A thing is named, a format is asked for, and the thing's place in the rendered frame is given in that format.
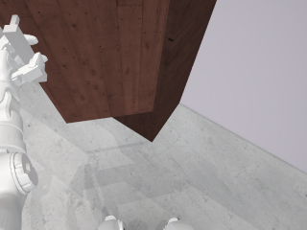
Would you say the right robot shin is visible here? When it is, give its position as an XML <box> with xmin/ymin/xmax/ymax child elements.
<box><xmin>168</xmin><ymin>218</ymin><xmax>177</xmax><ymax>224</ymax></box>

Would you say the handle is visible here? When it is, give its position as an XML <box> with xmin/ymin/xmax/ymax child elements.
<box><xmin>3</xmin><ymin>14</ymin><xmax>48</xmax><ymax>82</ymax></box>

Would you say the cupboard door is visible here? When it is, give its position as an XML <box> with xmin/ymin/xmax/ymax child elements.
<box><xmin>0</xmin><ymin>0</ymin><xmax>170</xmax><ymax>124</ymax></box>

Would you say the left robot upper arm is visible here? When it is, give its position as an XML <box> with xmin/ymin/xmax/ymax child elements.
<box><xmin>0</xmin><ymin>151</ymin><xmax>38</xmax><ymax>230</ymax></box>

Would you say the robot left thigh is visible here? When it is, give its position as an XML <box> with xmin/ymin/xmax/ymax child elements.
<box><xmin>98</xmin><ymin>218</ymin><xmax>124</xmax><ymax>230</ymax></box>

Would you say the left robot forearm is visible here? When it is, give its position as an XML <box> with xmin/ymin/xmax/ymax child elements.
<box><xmin>0</xmin><ymin>81</ymin><xmax>27</xmax><ymax>156</ymax></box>

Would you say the left robot hand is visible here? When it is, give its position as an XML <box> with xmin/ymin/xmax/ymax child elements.
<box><xmin>0</xmin><ymin>34</ymin><xmax>48</xmax><ymax>92</ymax></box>

